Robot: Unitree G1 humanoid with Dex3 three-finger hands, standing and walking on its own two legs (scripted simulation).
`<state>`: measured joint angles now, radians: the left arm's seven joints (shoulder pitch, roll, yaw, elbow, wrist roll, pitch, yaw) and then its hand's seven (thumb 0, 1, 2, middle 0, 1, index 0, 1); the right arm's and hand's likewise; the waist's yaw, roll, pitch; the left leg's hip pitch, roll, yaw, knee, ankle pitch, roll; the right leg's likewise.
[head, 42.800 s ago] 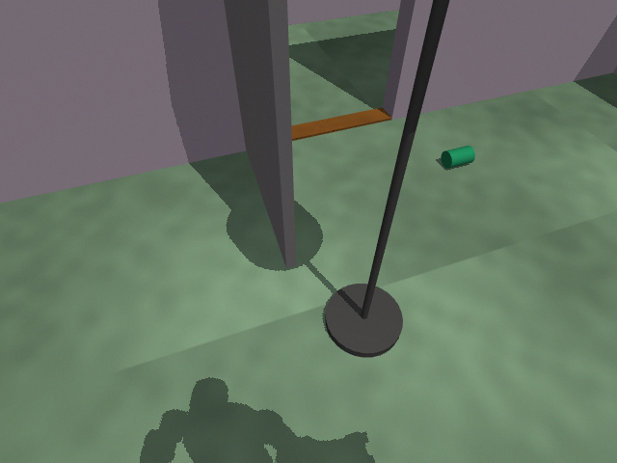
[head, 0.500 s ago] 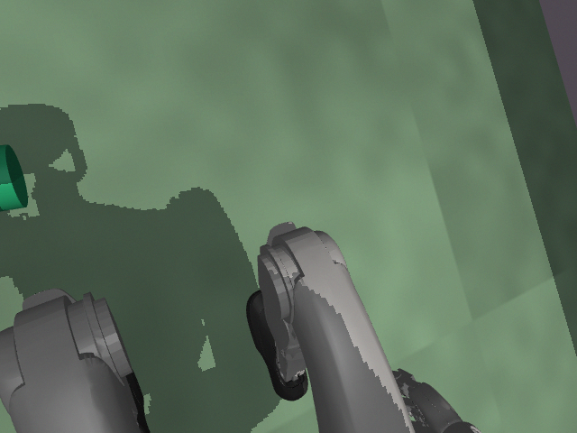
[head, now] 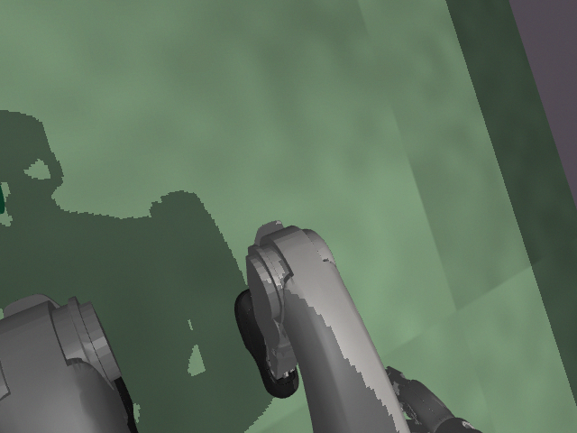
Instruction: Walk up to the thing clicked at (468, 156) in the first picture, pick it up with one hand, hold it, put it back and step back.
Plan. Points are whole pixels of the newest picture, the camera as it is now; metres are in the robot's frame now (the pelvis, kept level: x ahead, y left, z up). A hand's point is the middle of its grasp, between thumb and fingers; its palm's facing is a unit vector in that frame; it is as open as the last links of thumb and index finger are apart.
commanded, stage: open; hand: left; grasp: from above
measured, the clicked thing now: out of the picture +0.46 +0.31 -0.26
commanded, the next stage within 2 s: withdraw in 0.62 s
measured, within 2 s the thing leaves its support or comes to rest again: neither
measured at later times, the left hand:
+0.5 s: hand out of the picture +0.46 +0.30 -0.23, palm faces -0.46 -0.08 -0.88, open 13.0 cm
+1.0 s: hand out of the picture +0.48 +0.32 -0.20, palm faces -0.33 -0.10 -0.94, open 13.9 cm
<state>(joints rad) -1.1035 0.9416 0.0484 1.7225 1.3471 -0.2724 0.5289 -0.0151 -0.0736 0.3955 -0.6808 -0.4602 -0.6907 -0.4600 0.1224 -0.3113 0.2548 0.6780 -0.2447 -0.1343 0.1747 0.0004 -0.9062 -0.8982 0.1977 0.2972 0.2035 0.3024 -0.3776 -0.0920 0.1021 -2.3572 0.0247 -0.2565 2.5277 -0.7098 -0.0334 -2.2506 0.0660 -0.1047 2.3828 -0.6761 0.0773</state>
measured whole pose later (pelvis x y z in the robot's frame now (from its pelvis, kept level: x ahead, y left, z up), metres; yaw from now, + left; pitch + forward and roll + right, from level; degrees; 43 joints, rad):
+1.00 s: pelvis +0.00 +0.00 +0.00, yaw +0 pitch +32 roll -12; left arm -1.03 0.86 0.11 1.53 1.29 -0.16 0.56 0.00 -0.49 0.97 -0.09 -1.03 -0.11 -1.01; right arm 0.16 -0.31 0.21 0.67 -0.22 -0.15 0.23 0.00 -0.91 -0.90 0.20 0.30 0.20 0.30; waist -0.34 -0.06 0.04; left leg -2.38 0.02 -0.25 2.51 -0.72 -0.03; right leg -2.27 0.05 -0.10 2.37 -0.69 0.06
